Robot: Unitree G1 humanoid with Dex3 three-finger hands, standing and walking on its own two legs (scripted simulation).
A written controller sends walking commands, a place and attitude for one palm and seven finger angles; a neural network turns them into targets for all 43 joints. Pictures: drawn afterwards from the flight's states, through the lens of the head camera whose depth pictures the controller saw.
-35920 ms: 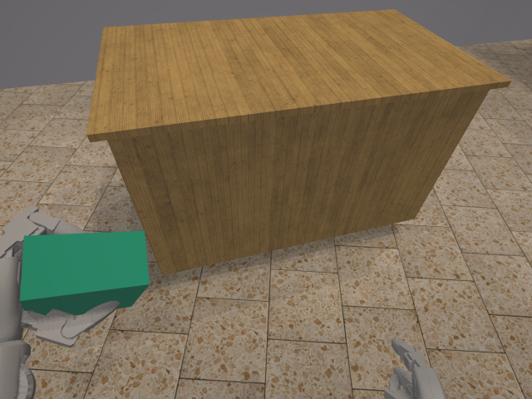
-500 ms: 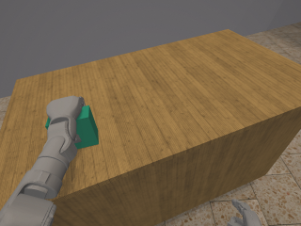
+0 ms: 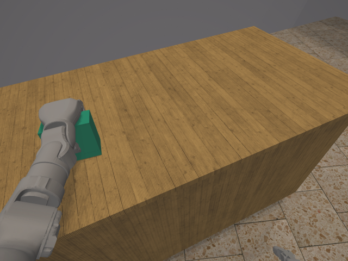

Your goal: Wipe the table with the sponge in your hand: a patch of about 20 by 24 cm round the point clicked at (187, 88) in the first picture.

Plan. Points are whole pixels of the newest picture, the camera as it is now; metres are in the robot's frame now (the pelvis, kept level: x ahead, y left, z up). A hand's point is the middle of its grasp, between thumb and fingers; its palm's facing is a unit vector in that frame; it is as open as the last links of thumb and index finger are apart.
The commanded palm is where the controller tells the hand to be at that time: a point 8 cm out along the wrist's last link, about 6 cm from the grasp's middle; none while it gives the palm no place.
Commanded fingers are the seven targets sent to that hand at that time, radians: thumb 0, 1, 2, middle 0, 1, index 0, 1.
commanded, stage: wipe forward along the middle lane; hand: left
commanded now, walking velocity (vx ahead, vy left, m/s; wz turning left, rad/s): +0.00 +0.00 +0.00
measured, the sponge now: (75, 142) +0.39 +0.29 +0.06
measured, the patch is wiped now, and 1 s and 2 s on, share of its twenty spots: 1.00 1.00 1.00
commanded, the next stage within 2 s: slide back across to the first lane in 0.14 s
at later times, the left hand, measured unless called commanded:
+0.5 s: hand (62, 123) +0.42 +0.32 +0.11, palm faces -0.02 -0.04 -1.00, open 10.2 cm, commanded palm +0.38 +0.33 +0.16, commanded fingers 0.00 0.10 1.30 -1.20 -1.60 -1.20 -1.60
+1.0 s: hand (36, 131) +0.39 +0.37 +0.11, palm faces -0.07 -0.03 -1.00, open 10.2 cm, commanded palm +0.37 +0.36 +0.16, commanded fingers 0.00 0.10 1.30 -1.20 -1.60 -1.20 -1.60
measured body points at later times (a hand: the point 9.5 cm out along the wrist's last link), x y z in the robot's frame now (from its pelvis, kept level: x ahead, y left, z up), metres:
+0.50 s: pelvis +0.01 +0.02 +0.00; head +0.02 +0.00 +0.45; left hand +0.41 +0.31 +0.16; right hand +0.13 -0.24 -0.12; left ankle +0.02 +0.13 -0.74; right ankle +0.01 -0.10 -0.74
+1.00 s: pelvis +0.03 +0.03 +0.00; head +0.05 +0.01 +0.45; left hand +0.39 +0.37 +0.16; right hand +0.22 -0.21 -0.10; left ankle +0.02 +0.13 -0.74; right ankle +0.01 -0.10 -0.74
